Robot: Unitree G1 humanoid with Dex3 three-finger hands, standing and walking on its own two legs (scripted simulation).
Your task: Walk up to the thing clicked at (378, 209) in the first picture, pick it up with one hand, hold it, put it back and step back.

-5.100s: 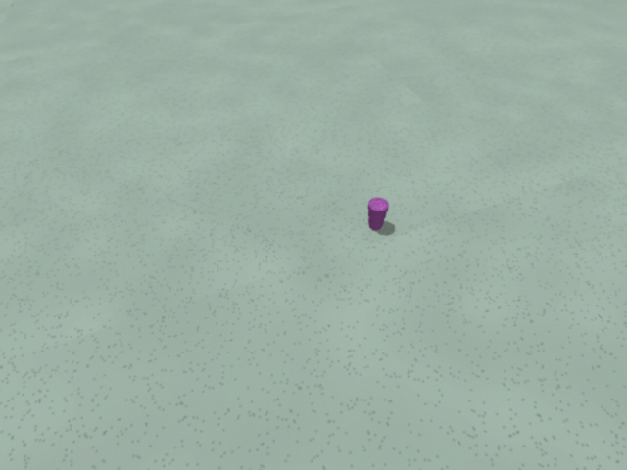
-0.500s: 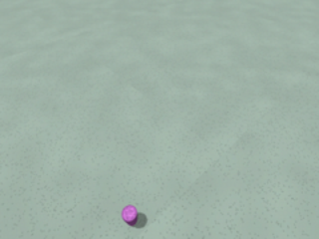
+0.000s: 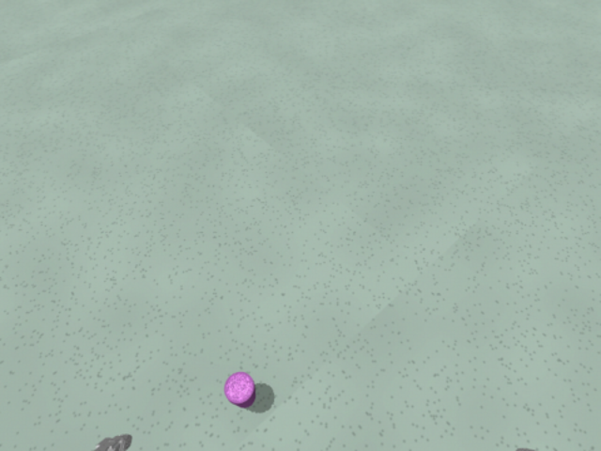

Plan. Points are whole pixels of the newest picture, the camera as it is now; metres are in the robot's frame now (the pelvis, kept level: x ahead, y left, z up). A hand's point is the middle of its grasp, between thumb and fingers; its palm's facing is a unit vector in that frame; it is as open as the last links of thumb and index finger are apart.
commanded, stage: walk up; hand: left
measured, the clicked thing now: (242, 392) +0.35 +0.22 -0.70
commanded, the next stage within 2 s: none
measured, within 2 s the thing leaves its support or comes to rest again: neither
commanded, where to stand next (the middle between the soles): +0.00 +0.01 m, yaw -1 degrees
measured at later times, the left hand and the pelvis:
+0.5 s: hand out of the picture +0.02 +0.28 -0.15, palm faces -0.02 -0.93 -0.36, open 7.4 cm; pelvis -0.03 +0.02 +0.01, yaw +0 degrees
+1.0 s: hand out of the picture +0.07 +0.28 -0.15, palm faces +0.00 -0.93 -0.37, open 7.4 cm; pelvis -0.05 +0.01 +0.01, yaw +0 degrees
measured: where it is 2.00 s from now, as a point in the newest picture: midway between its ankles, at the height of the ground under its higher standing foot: outside the picture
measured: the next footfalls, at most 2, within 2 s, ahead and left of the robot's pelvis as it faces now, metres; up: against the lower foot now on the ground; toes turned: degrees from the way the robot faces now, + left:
left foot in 1.52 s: -0.05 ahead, +0.15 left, +0.00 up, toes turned +1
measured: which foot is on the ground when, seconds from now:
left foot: down 0.00-1.00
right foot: down 0.00-1.00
